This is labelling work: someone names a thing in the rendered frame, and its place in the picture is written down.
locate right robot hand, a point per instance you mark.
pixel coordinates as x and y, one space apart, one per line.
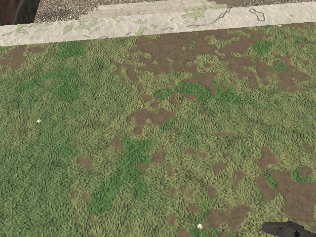
286 229

